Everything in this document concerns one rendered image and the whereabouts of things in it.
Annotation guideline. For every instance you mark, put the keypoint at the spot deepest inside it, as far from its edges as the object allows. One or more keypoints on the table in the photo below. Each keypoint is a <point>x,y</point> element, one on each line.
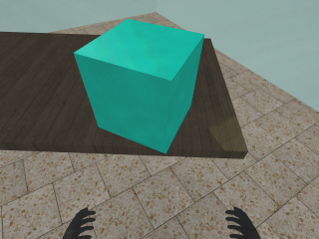
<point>44,105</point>

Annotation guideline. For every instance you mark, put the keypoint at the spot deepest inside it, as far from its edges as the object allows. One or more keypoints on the robot right hand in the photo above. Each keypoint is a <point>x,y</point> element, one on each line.
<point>246,226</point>

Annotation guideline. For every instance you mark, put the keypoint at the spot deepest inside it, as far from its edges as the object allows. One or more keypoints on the carton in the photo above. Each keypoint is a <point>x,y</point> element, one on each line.
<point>140,79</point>

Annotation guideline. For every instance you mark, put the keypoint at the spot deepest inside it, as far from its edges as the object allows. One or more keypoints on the robot left hand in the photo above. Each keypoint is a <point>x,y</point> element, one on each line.
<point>74,229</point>

